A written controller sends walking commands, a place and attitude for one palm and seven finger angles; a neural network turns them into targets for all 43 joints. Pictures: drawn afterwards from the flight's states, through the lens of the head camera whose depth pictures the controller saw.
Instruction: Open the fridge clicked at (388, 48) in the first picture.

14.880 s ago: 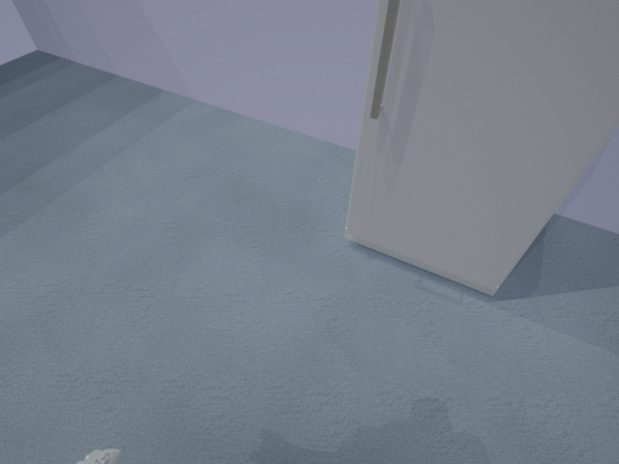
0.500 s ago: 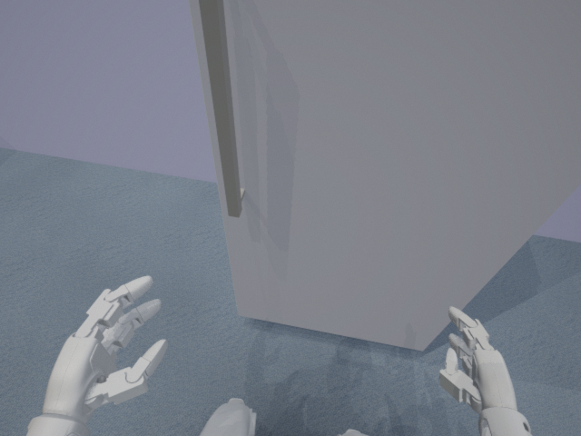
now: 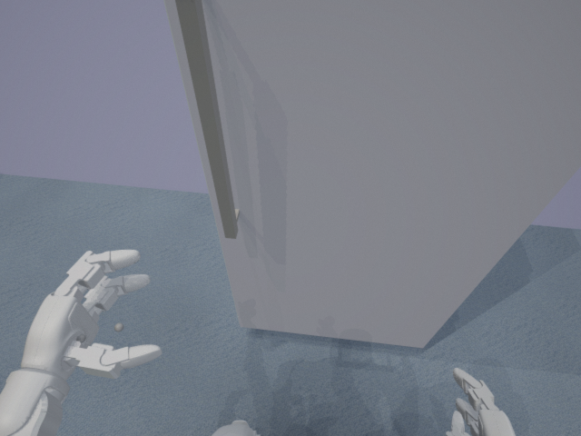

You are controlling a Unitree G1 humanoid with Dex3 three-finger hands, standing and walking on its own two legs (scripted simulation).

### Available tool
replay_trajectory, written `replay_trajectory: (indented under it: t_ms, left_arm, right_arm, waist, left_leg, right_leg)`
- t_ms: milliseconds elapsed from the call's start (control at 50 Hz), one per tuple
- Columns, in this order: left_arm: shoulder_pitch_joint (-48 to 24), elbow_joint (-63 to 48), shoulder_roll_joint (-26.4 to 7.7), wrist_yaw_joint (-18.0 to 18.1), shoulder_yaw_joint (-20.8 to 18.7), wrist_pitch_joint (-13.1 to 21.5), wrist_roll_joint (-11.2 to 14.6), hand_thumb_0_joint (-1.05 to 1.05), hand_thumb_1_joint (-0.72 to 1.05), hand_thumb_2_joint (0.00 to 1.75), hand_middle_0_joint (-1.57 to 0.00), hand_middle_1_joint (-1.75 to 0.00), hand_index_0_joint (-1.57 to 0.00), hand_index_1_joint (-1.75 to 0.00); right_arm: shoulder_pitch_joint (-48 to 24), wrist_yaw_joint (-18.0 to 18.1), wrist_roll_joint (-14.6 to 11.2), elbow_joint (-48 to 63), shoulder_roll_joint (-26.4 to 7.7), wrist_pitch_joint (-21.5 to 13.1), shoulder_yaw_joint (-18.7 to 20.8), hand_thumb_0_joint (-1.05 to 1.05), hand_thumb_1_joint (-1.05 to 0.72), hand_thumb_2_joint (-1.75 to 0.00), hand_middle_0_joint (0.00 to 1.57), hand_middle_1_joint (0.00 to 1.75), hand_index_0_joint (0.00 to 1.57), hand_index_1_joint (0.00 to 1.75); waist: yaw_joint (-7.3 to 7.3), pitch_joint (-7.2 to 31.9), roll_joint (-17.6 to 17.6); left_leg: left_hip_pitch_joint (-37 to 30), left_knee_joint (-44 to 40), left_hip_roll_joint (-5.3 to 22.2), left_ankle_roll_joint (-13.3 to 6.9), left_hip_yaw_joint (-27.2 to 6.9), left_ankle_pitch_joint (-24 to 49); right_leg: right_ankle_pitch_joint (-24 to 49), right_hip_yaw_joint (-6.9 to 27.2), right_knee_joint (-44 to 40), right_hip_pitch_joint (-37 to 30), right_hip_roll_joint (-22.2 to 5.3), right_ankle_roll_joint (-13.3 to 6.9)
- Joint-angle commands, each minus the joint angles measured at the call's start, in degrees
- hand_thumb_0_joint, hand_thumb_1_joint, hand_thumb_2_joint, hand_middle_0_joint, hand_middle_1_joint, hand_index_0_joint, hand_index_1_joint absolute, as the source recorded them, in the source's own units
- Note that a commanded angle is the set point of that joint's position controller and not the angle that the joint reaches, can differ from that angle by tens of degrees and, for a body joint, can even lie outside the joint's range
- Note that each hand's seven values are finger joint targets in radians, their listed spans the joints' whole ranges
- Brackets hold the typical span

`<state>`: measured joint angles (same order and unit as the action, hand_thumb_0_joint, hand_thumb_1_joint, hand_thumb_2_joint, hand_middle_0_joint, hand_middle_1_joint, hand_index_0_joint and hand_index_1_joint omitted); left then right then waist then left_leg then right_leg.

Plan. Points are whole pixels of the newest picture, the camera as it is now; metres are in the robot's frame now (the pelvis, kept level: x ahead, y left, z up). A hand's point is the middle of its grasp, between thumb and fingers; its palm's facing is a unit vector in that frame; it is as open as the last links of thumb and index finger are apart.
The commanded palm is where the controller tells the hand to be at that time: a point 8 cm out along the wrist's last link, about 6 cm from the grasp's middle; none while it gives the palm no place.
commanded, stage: raise the hand to about handle height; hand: left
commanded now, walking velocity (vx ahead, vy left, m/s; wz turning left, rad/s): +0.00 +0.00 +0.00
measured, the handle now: (219, 141) +0.49 +0.14 +0.14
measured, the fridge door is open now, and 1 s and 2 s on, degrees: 0 0 0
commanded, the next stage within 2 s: move the hooked fingers beside the handle in 1.10 s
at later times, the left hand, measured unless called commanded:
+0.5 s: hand (62, 275) +0.26 +0.27 +0.14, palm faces +0.01 -1.00 -0.07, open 13.9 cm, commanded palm +0.23 +0.32 +0.15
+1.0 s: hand (73, 257) +0.27 +0.26 +0.15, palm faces +0.01 -1.00 -0.05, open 14.0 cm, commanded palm +0.24 +0.31 +0.16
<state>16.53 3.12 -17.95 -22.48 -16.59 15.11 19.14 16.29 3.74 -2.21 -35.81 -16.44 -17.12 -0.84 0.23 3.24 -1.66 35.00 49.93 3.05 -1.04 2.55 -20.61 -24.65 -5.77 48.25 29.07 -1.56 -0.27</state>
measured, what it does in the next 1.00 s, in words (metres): stands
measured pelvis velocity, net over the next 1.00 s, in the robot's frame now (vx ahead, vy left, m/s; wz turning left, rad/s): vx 0.00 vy -0.01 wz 0.00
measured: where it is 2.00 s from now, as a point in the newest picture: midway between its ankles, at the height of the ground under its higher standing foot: outside the picture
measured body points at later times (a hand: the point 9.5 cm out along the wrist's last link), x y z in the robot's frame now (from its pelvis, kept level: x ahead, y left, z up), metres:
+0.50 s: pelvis +0.00 +0.00 +0.02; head +0.00 +0.00 +0.47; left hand +0.25 +0.32 +0.15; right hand +0.19 -0.22 -0.04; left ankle +0.05 +0.11 -0.70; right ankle +0.00 -0.12 -0.70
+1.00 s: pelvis +0.00 -0.01 +0.03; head +0.00 -0.02 +0.48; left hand +0.27 +0.31 +0.16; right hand +0.17 -0.26 -0.04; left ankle +0.05 +0.11 -0.70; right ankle +0.00 -0.12 -0.70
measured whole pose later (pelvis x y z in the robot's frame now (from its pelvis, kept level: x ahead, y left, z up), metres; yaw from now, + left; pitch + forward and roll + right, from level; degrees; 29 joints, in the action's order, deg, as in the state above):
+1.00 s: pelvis +0.00 -0.01 +0.03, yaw +0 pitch -1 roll -1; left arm -1.9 17.3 -24.3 -29.4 -25.1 4.9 19.3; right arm 15.1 5.8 -3.3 -36.1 -16.6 -16.1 -3.3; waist -1.3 0.1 -2.0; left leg 18.8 34.1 2.8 -0.2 3.2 -13.8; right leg -18.0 -5.4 33.2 13.7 -0.7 -0.9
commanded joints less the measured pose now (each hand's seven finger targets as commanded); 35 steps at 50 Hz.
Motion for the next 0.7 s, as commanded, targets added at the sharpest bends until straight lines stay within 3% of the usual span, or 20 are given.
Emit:
replay_trajectory:
  t_ms: [0,80,180,220,300,320,420,560,580,640,680]
  left_arm:
    - [-8.65,-12.77,-12.03,0.32,-7.12,3.36,1.8,0.0,-0.29,0.39,-0.29,-1.07,-0.29,-1.07]
    - [-12.47,-11.24,-12.59,-0.68,-7.21,1.29,1.92,0.0,-0.38,0.35,-0.29,-1.12,-0.29,-1.12]
    - [-17.89,-8.85,-13.99,-2.24,-7.61,-2.1,1.82,0.0,-0.5,0.3,-0.3,-1.2,-0.3,-1.2]
    - [-19.49,-7.7,-15.45,-2.91,-9.08,-3.1,2.08,0.0,-0.5,0.3,-0.3,-1.2,-0.3,-1.2]
    - [-22.75,-6.0,-17.34,-3.94,-10.29,-4.65,1.96,0.0,-0.5,0.3,-0.3,-1.2,-0.3,-1.2]
    - [-24.19,-5.96,-16.81,-4.33,-9.73,-4.91,2.15,0.0,-0.5,0.3,-0.3,-1.2,-0.3,-1.2]
    - [-28.68,-1.9,-19.33,-5.56,-11.06,-6.66,2.11,0.0,-0.5,0.3,-0.3,-1.2,-0.3,-1.2]
    - [-34.49,0.69,-23.79,-6.81,-13.85,-7.03,2.19,0.0,-0.5,0.3,-0.3,-1.2,-0.3,-1.2]
    - [-35.08,1.27,-23.82,-7.07,-13.66,-7.19,2.14,0.0,-0.5,0.3,-0.3,-1.2,-0.3,-1.2]
    - [-31.28,6.46,-21.46,-8.48,-12.51,-8.37,2.74,0.0,-0.5,0.3,-0.3,-1.2,-0.3,-1.2]
    - [-31.64,5.51,-20.85,-8.97,-11.53,-8.43,2.72,0.0,-0.5,0.3,-0.3,-1.2,-0.3,-1.2]
  right_arm:
    - [-5.2,0.59,-0.06,9.46,-6.76,-3.74,2.04,0.0,-0.9,-0.9,0.2,0.3,0.2,0.3]
    - [-5.88,1.01,-0.42,9.59,-6.83,-3.16,1.57,0.0,-0.9,-0.9,0.2,0.3,0.2,0.3]
    - [-6.52,1.6,-0.54,9.77,-6.73,-2.44,0.85,0.0,-0.9,-0.9,0.2,0.3,0.2,0.3]
    - [-6.62,1.83,-0.5,9.73,-6.87,-2.16,0.65,0.0,-0.9,-0.9,0.2,0.3,0.2,0.3]
    - [-7.03,2.05,-0.44,9.53,-6.86,-1.83,0.14,0.0,-0.9,-0.9,0.2,0.3,0.2,0.3]
    - [-7.25,2.11,-0.63,9.46,-6.63,-1.76,0.0,0.0,-0.9,-0.9,0.2,0.3,0.2,0.3]
    - [-7.68,2.6,-0.82,9.03,-6.78,-1.35,-0.58,0.0,-0.9,-0.9,0.2,0.3,0.2,0.3]
    - [-7.78,3.07,-1.13,8.7,-6.9,-1.46,-0.76,0.0,-0.9,-0.9,0.2,0.3,0.2,0.3]
    - [-7.71,3.09,-1.22,8.62,-6.94,-1.51,-0.82,0.0,-0.9,-0.9,0.2,0.3,0.2,0.3]
    - [-7.12,2.67,-1.29,8.46,-7.17,-1.53,-0.49,0.0,-0.9,-0.9,0.2,0.3,0.2,0.3]
    - [-7.17,2.36,-1.54,8.64,-7.4,-1.62,-0.2,0.0,-0.9,-0.9,0.2,0.3,0.2,0.3]
  waist:
    - [-1.26,10.24,-2.64]
    - [-1.31,8.6,-4.77]
    - [-1.25,7.24,-4.55]
    - [-1.44,7.99,-3.27]
    - [-1.87,8.23,-4.03]
    - [-1.43,7.81,-4.25]
    - [-1.49,5.87,-3.46]
    - [-1.72,6.6,-3.89]
    - [-1.62,6.14,-4.3]
    - [-1.77,4.95,-0.68]
    - [-1.69,5.17,-1.95]
  left_leg:
    - [-12.92,-10.07,-1.92,-0.33,-4.05,9.45]
    - [-15.02,-12.63,-1.85,0.0,-4.31,7.64]
    - [-17.54,-15.18,-1.7,0.02,-4.84,7.31]
    - [-18.36,-15.57,-1.78,-0.11,-4.64,9.06]
    - [-20.31,-16.84,-1.76,-0.11,-4.63,10.05]
    - [-20.82,-17.28,-1.86,-0.13,-4.58,9.83]
    - [-21.25,-19.45,-1.9,-0.23,-4.95,7.2]
    - [-23.6,-21.43,-2.2,-0.49,-4.86,6.03]
    - [-23.94,-21.81,-2.21,-0.5,-4.96,5.91]
    - [-22.36,-20.96,-2.43,-0.77,-3.98,7.52]
    - [-22.67,-20.82,-2.48,-0.8,-3.69,7.61]
  right_leg:
    - [12.15,1.91,-9.27,-2.6,2.55,-0.96]
    - [10.7,1.5,-11.1,-3.27,2.57,-1.02]
    - [10.89,1.26,-13.51,-4.83,2.81,-1.05]
    - [12.77,1.45,-14.28,-6.73,2.84,-1.13]
    - [13.58,1.59,-15.76,-8.31,2.93,-1.26]
    - [13.59,1.55,-16.35,-8.39,2.85,-1.2]
    - [10.93,1.79,-18.78,-9.0,2.75,-1.19]
    - [9.26,2.48,-21.53,-11.18,2.48,-1.16]
    - [9.3,2.4,-21.74,-11.09,2.51,-1.17]
    - [11.59,3.21,-22.04,-11.17,2.24,-0.85]
    - [11.59,3.28,-21.89,-10.78,2.09,-0.76]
